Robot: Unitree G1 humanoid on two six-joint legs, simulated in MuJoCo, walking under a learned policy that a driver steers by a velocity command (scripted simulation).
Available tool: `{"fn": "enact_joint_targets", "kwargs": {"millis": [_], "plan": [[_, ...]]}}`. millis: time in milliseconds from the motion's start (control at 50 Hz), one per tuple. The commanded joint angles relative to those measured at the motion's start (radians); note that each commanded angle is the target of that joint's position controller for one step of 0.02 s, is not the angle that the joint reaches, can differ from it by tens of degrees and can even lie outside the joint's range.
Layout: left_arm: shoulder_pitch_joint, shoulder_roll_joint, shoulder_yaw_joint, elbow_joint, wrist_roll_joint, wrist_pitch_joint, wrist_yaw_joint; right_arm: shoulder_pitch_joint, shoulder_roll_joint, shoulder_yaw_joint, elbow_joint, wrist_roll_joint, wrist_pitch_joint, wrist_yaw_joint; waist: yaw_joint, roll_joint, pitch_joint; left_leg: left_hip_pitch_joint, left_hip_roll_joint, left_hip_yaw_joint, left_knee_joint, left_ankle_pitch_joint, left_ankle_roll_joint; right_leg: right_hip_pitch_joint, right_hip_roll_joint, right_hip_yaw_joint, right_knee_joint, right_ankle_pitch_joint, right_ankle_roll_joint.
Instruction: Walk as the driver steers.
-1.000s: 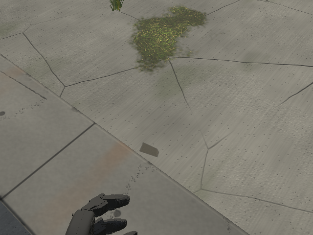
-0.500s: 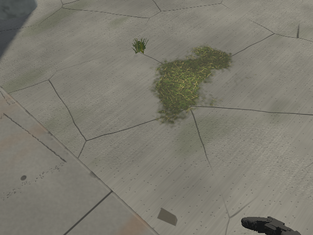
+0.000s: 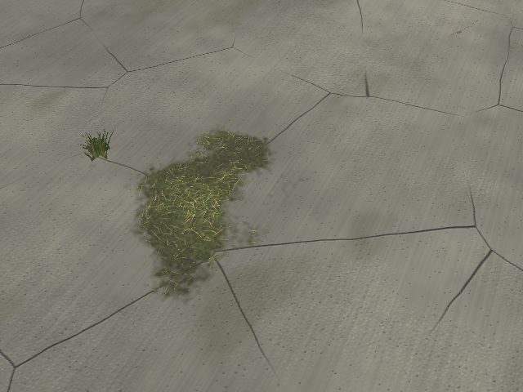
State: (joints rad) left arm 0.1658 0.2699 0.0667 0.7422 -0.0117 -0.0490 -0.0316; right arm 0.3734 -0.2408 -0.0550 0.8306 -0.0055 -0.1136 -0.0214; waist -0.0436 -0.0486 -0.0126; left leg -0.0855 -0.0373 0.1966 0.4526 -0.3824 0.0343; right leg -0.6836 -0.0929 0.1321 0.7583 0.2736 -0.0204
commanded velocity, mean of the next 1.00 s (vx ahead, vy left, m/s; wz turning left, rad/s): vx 0.50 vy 0.00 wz -0.50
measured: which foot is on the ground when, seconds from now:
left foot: down 0.00-0.24, up 0.26-0.60, down 0.62-1.00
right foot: up 0.00-0.20, down 0.22-0.62, up 0.64-1.00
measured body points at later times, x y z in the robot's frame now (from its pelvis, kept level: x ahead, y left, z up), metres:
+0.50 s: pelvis +0.30 -0.09 -0.13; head +0.33 -0.10 +0.31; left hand +0.43 +0.15 -0.26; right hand +0.42 -0.38 -0.22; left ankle +0.48 +0.04 -0.80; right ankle +0.26 -0.19 -0.87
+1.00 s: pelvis +0.55 -0.14 -0.13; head +0.57 -0.14 +0.32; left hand +0.85 -0.04 -0.22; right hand +0.40 -0.37 -0.25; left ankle +0.55 +0.01 -0.87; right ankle +0.59 -0.34 -0.82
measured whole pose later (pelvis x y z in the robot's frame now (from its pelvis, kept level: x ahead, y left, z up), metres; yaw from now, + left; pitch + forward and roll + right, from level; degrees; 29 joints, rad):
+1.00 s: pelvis +0.55 -0.14 -0.13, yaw -31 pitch +3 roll +1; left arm 0.10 0.24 0.07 0.68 -0.01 -0.03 -0.02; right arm 0.42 -0.23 -0.07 0.86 0.01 -0.08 -0.02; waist -0.08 -0.04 -0.02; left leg -0.08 0.03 0.12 0.31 -0.27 -0.01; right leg -0.65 -0.05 0.05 0.74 -0.08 -0.01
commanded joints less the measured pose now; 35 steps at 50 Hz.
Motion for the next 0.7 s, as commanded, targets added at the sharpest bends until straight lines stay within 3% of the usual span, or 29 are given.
{"fn": "enact_joint_targets", "kwargs": {"millis": [20, 80, 120, 160, 180, 200, 220, 240, 260, 280, 300, 320, 340, 360, 380, 400, 420, 440, 460, 480, 520, 540, 580, 600, 620, 640, 660, 680, 700], "plan": [[-0.071, 0.039, 0.007, -0.088, 0.006, 0.008, -0.033, -0.003, -0.125, -0.031, -0.069, -0.001, -0.006, -0.018, -0.017, 0.084, 0.068, -0.049, 0.311, -0.137, 0.013, 0.204, 0.139, -0.043, -0.020, 0.009, -0.075, 0.078, -0.009], [-0.198, 0.020, -0.004, -0.145, -0.005, 0.021, -0.058, 0.079, -0.133, -0.040, -0.072, 0.005, 0.025, -0.034, -0.100, 0.074, 0.118, 0.072, 0.359, -0.166, 0.143, 0.163, 0.113, -0.178, -0.019, -0.023, -0.174, 0.029, -0.001], [-0.236, 0.003, -0.012, -0.152, -0.019, 0.014, -0.077, 0.115, -0.136, -0.042, -0.066, 0.000, 0.045, -0.044, -0.131, 0.052, 0.137, 0.080, 0.389, -0.165, 0.221, 0.165, 0.088, -0.172, -0.022, -0.060, -0.216, 0.021, -0.004], [-0.203, -0.005, -0.013, -0.129, -0.026, 0.010, -0.080, 0.090, -0.140, -0.041, -0.067, 0.014, 0.061, -0.045, -0.115, 0.065, 0.146, 0.024, 0.382, -0.124, 0.295, 0.258, 0.051, -0.049, -0.015, -0.099, -0.287, 0.022, -0.016], [-0.137, 0.011, -0.004, -0.100, -0.018, 0.010, -0.075, 0.087, -0.153, -0.043, -0.064, 0.019, 0.063, -0.041, -0.087, 0.062, 0.112, -0.013, 0.370, -0.090, 0.377, 0.358, 0.035, 0.086, 0.013, -0.137, -0.309, 0.020, -0.026], [-0.010, 0.052, 0.020, -0.058, -0.005, 0.011, -0.061, 0.086, -0.171, -0.045, -0.056, 0.020, 0.061, -0.035, -0.025, 0.073, 0.041, -0.065, 0.349, -0.057, 0.538, 0.509, 0.024, 0.288, 0.074, -0.198, -0.290, -0.006, -0.041], [0.160, 0.103, 0.053, 0.007, 0.003, 0.012, -0.038, 0.059, -0.173, -0.045, -0.050, 0.025, 0.055, -0.020, 0.082, 0.051, -0.056, -0.190, 0.297, -0.001, 0.783, 0.561, -0.010, 0.584, 0.128, -0.254, -0.317, 0.081, -0.081], [0.283, 0.187, 0.082, 0.045, 0.012, 0.021, -0.012, 0.058, -0.139, -0.040, -0.038, 0.023, 0.034, -0.013, 0.176, -0.077, -0.099, -0.499, 0.181, 0.012, 1.178, 0.094, -0.084, 0.920, 0.049, -0.157, -0.286, 0.302, -0.167], [0.336, 0.299, 0.076, 0.038, 0.036, 0.002, -0.010, 0.203, -0.060, 0.002, -0.081, 0.014, 0.000, 0.011, 0.120, -0.279, -0.324, -0.855, 0.117, -0.143, 1.657, -0.521, -0.139, 1.328, -0.199, 0.170, 0.044, 0.737, -0.368], [0.439, 0.258, 0.072, 0.030, -0.001, 0.005, -0.017, 0.129, -0.141, 0.001, -0.122, 0.048, -0.028, 0.023, 0.219, -0.139, -0.566, -0.869, 0.106, -0.293, 1.650, -0.465, -0.154, 1.392, -0.262, 0.343, -0.044, 0.453, -0.487], [0.482, 0.269, 0.079, 0.077, -0.019, 0.021, 0.005, -0.018, -0.118, 0.009, -0.221, 0.074, -0.030, 0.016, 0.215, -0.143, -0.523, -1.011, 0.109, -0.285, 1.552, -0.356, -0.145, 1.330, -0.273, 0.508, -0.284, -0.145, -0.457], [0.335, 0.182, 0.056, 0.069, -0.027, 0.034, 0.022, -0.156, -0.093, 0.016, -0.232, 0.056, -0.017, -0.017, 0.184, 0.028, -0.332, -1.056, 0.135, -0.210, 1.483, -0.250, -0.126, 1.116, -0.219, 0.489, -0.407, -0.415, -0.364], [0.224, 0.191, 0.045, 0.028, -0.009, 0.023, 0.035, -0.129, -0.095, 0.017, -0.248, 0.062, -0.010, -0.030, 0.110, -0.030, -0.272, -1.025, 0.146, -0.242, 1.472, -0.179, -0.125, 0.935, -0.296, 0.590, -0.427, -0.434, -0.406], [0.122, 0.165, 0.034, -0.017, 0.015, 0.005, 0.028, -0.068, -0.120, 0.015, -0.222, 0.034, 0.001, -0.033, 0.049, 0.072, -0.208, -0.913, 0.192, -0.300, 1.349, -0.120, -0.104, 0.726, -0.305, 0.579, -0.428, -0.459, -0.397], [0.068, 0.127, 0.024, -0.019, 0.011, -0.008, 0.027, -0.061, -0.113, 0.007, -0.214, 0.014, 0.005, -0.027, 0.010, 0.057, -0.125, -0.859, 0.204, -0.338, 1.251, -0.072, -0.082, 0.550, -0.265, 0.511, -0.410, -0.427, -0.362], [0.011, 0.131, 0.022, -0.035, 0.015, -0.024, 0.024, -0.065, -0.137, -0.006, -0.212, 0.013, 0.011, -0.023, -0.032, 0.056, -0.035, -0.796, 0.226, -0.338, 1.059, 0.005, -0.064, 0.389, -0.192, 0.394, -0.448, -0.432, -0.307], [-0.032, 0.143, 0.024, -0.047, 0.004, -0.028, 0.036, -0.137, -0.135, -0.009, -0.246, -0.005, 0.011, -0.024, -0.036, 0.031, 0.065, -0.683, 0.211, -0.298, 0.773, 0.117, -0.092, 0.199, -0.087, 0.243, -0.504, -0.368, -0.271], [-0.056, 0.150, 0.027, -0.056, 0.009, -0.026, 0.048, -0.163, -0.109, -0.001, -0.249, -0.033, 0.006, -0.019, -0.026, 0.015, 0.048, -0.511, 0.175, -0.254, 0.565, 0.245, -0.109, 0.100, 0.001, 0.112, -0.492, -0.277, -0.246], [-0.043, 0.149, 0.029, -0.055, 0.009, -0.021, 0.060, -0.186, -0.066, 0.009, -0.248, -0.038, 0.003, -0.010, -0.009, -0.012, 0.005, -0.373, 0.136, -0.223, 0.426, 0.362, -0.126, 0.068, 0.046, 0.049, -0.485, -0.252, -0.231], [0.003, 0.153, 0.032, -0.038, 0.006, -0.019, 0.062, -0.186, -0.049, 0.011, -0.247, -0.022, 0.004, -0.003, 0.005, -0.049, -0.040, -0.308, 0.101, -0.212, 0.363, 0.448, -0.139, 0.112, 0.036, 0.051, -0.487, -0.255, -0.232], [0.056, 0.157, 0.040, -0.019, -0.017, -0.019, 0.061, -0.194, -0.078, 0.002, -0.253, 0.019, 0.014, 0.004, 0.021, -0.054, -0.049, -0.304, 0.098, -0.260, 0.239, 0.451, -0.134, 0.234, -0.021, 0.124, -0.459, -0.353, -0.216], [0.084, 0.148, 0.040, -0.011, -0.026, -0.016, 0.059, -0.213, -0.096, -0.006, -0.261, 0.022, 0.019, 0.003, 0.032, -0.045, -0.040, -0.311, 0.094, -0.267, 0.197, 0.414, -0.125, 0.279, -0.039, 0.165, -0.432, -0.427, -0.202], [0.114, 0.127, 0.042, -0.013, -0.021, 0.000, 0.052, -0.219, -0.126, -0.026, -0.267, 0.016, 0.016, 0.009, 0.032, -0.032, -0.022, -0.278, 0.079, -0.250, 0.146, 0.338, -0.090, 0.316, -0.034, 0.218, -0.336, -0.539, -0.167], [0.125, 0.106, 0.038, -0.018, -0.014, 0.007, 0.049, -0.172, -0.127, -0.036, -0.253, 0.012, 0.014, 0.014, 0.012, -0.043, -0.032, -0.214, 0.062, -0.224, 0.135, 0.281, -0.069, 0.314, -0.006, 0.224, -0.278, -0.575, -0.146], [0.137, 0.058, 0.023, -0.023, -0.004, 0.010, 0.046, -0.078, -0.140, -0.047, -0.233, 0.007, 0.009, 0.014, -0.030, -0.027, -0.062, -0.083, 0.089, -0.243, 0.124, 0.235, -0.038, 0.261, 0.054, 0.189, -0.134, -0.603, -0.111], [0.204, -0.035, -0.003, -0.033, 0.017, 0.006, 0.038, 0.032, -0.199, -0.061, -0.224, -0.006, 0.007, 0.015, -0.037, 0.190, -0.158, 0.123, 0.289, -0.468, 0.085, 0.183, 0.030, 0.118, 0.163, 0.072, 0.231, -0.801, -0.052], [0.290, -0.028, -0.005, -0.069, -0.023, -0.015, 0.032, 0.118, -0.279, -0.079, -0.196, -0.019, 0.008, 0.029, 0.004, 0.512, -0.226, 0.273, 0.503, -1.032, -0.149, -0.121, 0.194, -0.155, 0.211, 0.036, 0.535, -0.914, -0.027], [0.221, 0.076, 0.020, -0.059, -0.034, -0.015, 0.037, 0.085, -0.208, -0.066, -0.204, -0.005, 0.003, 0.032, -0.024, 0.324, -0.132, 0.216, 0.481, -1.062, -0.206, -0.357, 0.191, -0.252, 0.146, 0.070, 0.661, -0.821, -0.025], [0.103, 0.113, 0.031, -0.086, -0.024, -0.006, 0.039, 0.029, -0.169, -0.056, -0.203, -0.001, 0.007, 0.028, -0.037, 0.228, -0.031, 0.114, 0.437, -0.883, -0.200, -0.312, 0.155, -0.276, 0.106, 0.037, 0.678, -0.708, -0.031]]}}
